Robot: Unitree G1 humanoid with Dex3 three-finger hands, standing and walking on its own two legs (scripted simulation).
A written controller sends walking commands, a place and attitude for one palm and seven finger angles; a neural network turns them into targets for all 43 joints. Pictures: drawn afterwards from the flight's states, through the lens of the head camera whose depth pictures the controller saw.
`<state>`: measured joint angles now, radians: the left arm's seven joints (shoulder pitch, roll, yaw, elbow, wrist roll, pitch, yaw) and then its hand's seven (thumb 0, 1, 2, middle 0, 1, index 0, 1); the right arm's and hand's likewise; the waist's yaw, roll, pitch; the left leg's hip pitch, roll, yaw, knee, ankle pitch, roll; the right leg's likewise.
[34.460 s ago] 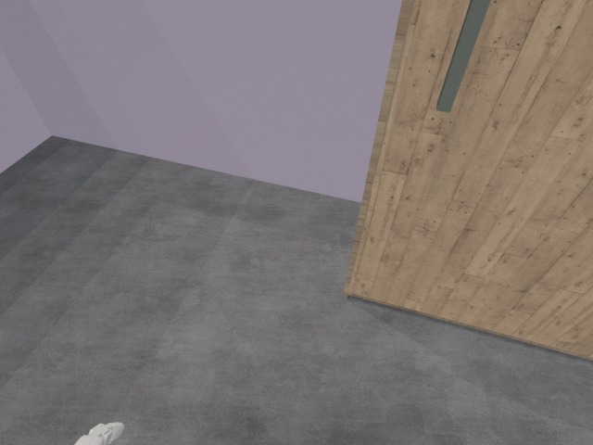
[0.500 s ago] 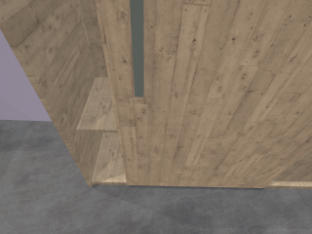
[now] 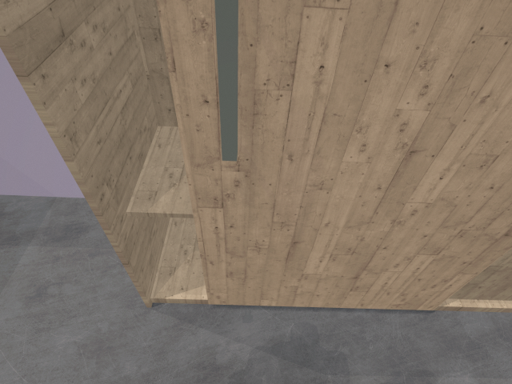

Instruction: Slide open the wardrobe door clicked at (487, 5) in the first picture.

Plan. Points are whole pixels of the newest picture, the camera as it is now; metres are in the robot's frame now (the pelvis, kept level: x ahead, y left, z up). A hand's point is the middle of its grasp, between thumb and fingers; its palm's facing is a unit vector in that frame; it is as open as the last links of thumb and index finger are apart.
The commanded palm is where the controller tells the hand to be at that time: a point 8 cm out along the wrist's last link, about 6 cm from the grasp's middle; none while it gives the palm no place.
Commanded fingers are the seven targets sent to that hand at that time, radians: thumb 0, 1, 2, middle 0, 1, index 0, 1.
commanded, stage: look again from close up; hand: left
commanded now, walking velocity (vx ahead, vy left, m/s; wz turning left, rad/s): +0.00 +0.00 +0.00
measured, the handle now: (229, 71) +0.49 +0.09 +0.25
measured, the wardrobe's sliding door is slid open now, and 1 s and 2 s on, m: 0.23 0.23 0.23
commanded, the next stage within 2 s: raise the hand with hooked fingers in 1.30 s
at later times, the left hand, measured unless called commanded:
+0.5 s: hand out of the picture -0.02 +0.16 -0.18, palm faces +0.04 -0.98 -0.17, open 7.3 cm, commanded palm none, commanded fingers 0.00 0.90 0.90 -0.20 -0.30 -0.20 -0.30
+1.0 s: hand out of the picture -0.03 +0.16 -0.18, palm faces +0.05 -0.99 -0.15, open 7.3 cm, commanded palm none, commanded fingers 0.00 0.90 0.90 -0.20 -0.30 -0.20 -0.30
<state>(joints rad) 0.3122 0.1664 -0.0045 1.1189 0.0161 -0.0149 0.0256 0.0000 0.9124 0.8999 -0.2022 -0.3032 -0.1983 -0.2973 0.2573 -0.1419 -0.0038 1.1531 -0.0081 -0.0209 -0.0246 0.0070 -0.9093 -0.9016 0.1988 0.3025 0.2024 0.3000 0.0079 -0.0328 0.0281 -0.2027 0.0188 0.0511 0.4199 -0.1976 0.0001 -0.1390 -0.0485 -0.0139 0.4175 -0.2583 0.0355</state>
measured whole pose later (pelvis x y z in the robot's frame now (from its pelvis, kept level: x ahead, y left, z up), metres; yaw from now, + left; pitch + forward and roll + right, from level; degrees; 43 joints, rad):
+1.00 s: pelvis +0.00 -0.01 +0.00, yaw +1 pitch -2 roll +0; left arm 0.33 0.15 0.00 1.13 0.02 -0.02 0.03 0.00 0.91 0.90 -0.20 -0.30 -0.20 -0.30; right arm 0.27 -0.13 0.00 1.16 -0.01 -0.02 -0.03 0.01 -0.91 -0.90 0.20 0.30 0.20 0.30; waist 0.01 -0.04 0.02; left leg -0.19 0.03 0.03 0.42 -0.20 -0.01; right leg -0.12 -0.04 -0.03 0.41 -0.26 0.03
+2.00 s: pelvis -0.02 -0.03 -0.05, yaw +5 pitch +2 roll -2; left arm 0.54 0.24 0.21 -0.19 -0.29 -0.45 -0.17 0.01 0.41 0.69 -0.24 -0.63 -0.23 -0.62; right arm 0.20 -0.27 -0.01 0.57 0.03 -0.25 -0.07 0.01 -0.90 -0.90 0.20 0.30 0.20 0.30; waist 0.07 0.03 -0.03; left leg -0.57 0.05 -0.09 0.90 -0.38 -0.04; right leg -0.44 -0.02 -0.13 0.86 -0.47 -0.02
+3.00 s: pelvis -0.01 -0.01 +0.00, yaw +3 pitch -4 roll -1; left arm -0.22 0.54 0.51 -0.06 -0.36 0.34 -0.43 -0.02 -0.49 0.30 -0.31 -1.20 -0.30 -1.20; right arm 0.19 -0.24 0.12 0.63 0.09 -0.20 -0.10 0.02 -0.90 -0.90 0.20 0.30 0.21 0.30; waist 0.08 0.06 -0.02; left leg -0.20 0.02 -0.02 0.48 -0.21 -0.01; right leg -0.10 -0.04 -0.08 0.45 -0.28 0.02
